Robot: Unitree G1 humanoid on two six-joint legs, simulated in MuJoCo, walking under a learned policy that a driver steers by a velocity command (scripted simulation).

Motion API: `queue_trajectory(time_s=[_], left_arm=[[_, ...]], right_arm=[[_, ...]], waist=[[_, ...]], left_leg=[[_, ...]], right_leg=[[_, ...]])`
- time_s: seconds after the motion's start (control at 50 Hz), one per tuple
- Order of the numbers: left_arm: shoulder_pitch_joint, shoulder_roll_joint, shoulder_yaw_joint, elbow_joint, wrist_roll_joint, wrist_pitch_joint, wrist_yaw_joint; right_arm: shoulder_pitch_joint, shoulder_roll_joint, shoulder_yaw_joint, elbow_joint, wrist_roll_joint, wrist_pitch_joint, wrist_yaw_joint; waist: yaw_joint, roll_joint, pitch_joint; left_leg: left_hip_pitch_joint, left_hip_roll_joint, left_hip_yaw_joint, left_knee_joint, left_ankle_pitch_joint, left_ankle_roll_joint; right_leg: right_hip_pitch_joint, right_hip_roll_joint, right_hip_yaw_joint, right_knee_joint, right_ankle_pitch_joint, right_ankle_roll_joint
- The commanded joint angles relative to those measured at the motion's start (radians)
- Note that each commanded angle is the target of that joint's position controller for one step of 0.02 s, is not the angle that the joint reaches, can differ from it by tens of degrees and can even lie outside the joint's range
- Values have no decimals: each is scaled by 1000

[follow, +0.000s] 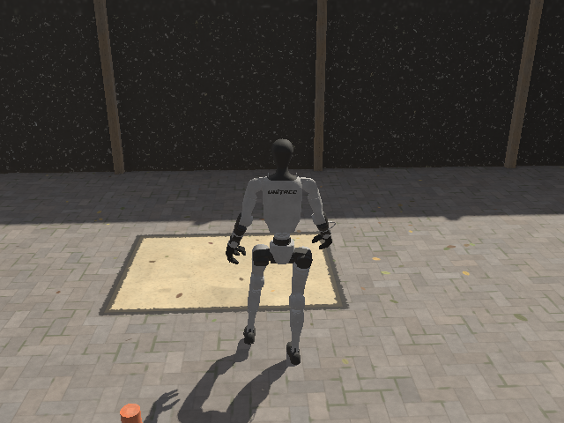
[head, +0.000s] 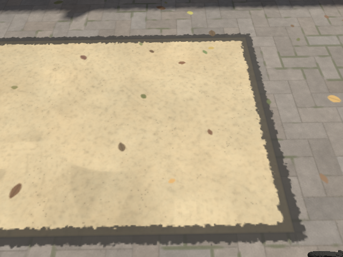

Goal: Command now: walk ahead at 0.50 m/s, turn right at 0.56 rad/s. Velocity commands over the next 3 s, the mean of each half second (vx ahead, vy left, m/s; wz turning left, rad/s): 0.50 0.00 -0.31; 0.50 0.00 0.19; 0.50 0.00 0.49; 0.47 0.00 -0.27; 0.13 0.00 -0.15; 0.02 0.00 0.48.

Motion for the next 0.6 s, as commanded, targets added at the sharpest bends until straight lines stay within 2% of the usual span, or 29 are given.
queue_trajectory(time_s=[0.02, 0.06, 0.1, 0.12, 0.16, 0.18, 0.2, 0.22, 0.24, 0.26, 0.28, 0.3, 0.32, 0.34, 0.38, 0.42, 0.48, 0.54, 0.6], left_arm=[[-45, 170, 47, -67, -10, -8, 20], [6, 176, 48, -51, -12, 1, 21], [23, 167, 46, -42, -17, 6, 22], [26, 158, 43, -38, -14, 5, 22], [19, 137, 38, -35, -5, 6, 19], [26, 101, 26, -37, 1, 3, 15], [51, 36, 2, -53, 17, 0, 11], [207, -11, -13, -62, -18, -14, 9], [174, 93, 4, -39, -33, -15, 14], [43, 144, 18, -60, -28, -13, 15], [-31, 137, 15, -78, -9, -12, 19], [-68, 121, 14, -92, 6, -16, 18], [-62, 105, 14, -93, 7, -17, 13], [-48, 91, 12, -86, 5, -15, 11], [-48, 65, 4, -78, 7, -12, 9], [-107, 45, -6, -94, 12, -14, 8], [-197, 22, -17, -105, 11, -23, -1], [-284, 20, -21, -119, 3, -31, -13], [-355, 27, -19, -144, -5, -39, -27]], right_arm=[[-48, -39, -3, -61, 0, -4, 0], [-100, -57, -10, -73, 19, -10, 7], [-98, -86, -23, -75, 30, -17, 13], [-83, -101, -32, -71, 31, -20, 16], [-3, -117, -50, -49, 28, -28, 18], [80, -140, -64, -35, 19, -33, 13], [215, -192, -77, -28, 4, -35, 7], [290, -287, -104, 25, -4, -21, 19], [288, -190, -86, 16, 20, -19, 27], [240, -134, -70, 10, 23, -15, 23], [193, -117, -61, 5, 12, -10, 22], [167, -97, -54, 12, 8, -7, 22], [153, -81, -47, 16, 4, -9, 20], [153, -69, -44, 24, 7, -12, 19], [173, -77, -45, 46, 18, -16, 18], [189, -104, -52, 65, 24, -12, 15], [212, -128, -56, 93, 30, 0, 10], [253, -141, -56, 125, 37, 9, 9], [293, -148, -56, 156, 42, 22, 9]], waist=[[1, -88, -38], [34, -107, -60], [28, -132, -74], [20, -145, -78], [-30, -163, -83], [-72, -150, -123], [-117, -14, -254], [-49, 352, -330], [-89, 216, -261], [-113, 109, -140], [-102, 36, -92], [-87, 30, -46], [-62, 63, -39], [-53, 88, -44], [-49, 86, -47], [-62, 62, -29], [-91, 54, -19], [-123, 52, 0], [-139, 52, 22]], left_leg=[[174, -70, 83, -232, 217, -28], [219, -106, 73, -331, 287, -29], [230, -101, 37, -396, 267, -12], [239, -93, 29, -409, 244, 6], [333, -94, 53, -446, 182, 55], [459, -76, 45, -460, 151, 91], [677, 93, -141, -473, 95, 156], [924, 286, -659, -624, -180, 337], [898, 287, -766, -690, -443, 335], [796, 246, -599, -692, -402, 293], [691, 197, -459, -687, -260, 271], [618, 154, -367, -699, -142, 273], [570, 121, -298, -718, -56, 263], [552, 99, -255, -736, -3, 263], [544, 93, -195, -758, 95, 282], [554, 101, -153, -783, 170, 296], [566, 84, -78, -796, 219, 280], [571, 75, -29, -787, 242, 265], [626, 107, -38, -763, 262, 259]], right_leg=[[-161, -169, 129, -99, 181, -143], [-124, -184, 174, -69, 101, -122], [-46, -223, 240, -14, 21, -102], [-8, -249, 269, 16, 2, -90], [15, -258, 286, 94, 26, -59], [-4, -213, 250, 213, 85, -29], [-101, -146, 170, 507, -68, 13], [-442, -19, 56, 837, -408, 78], [-575, -78, 107, 960, -374, 85], [-605, -116, 92, 982, -279, 79], [-573, -150, 55, 952, -210, 78], [-559, -178, 46, 890, -163, 77], [-509, -207, 36, 840, -126, 77], [-478, -215, 20, 803, -109, 81], [-472, -221, -6, 732, -95, 92], [-500, -230, -20, 611, -42, 106], [-471, -225, -41, 418, 102, 115], [-412, -201, -68, 280, 197, 118], [-400, -184, -75, 210, 188, 99]])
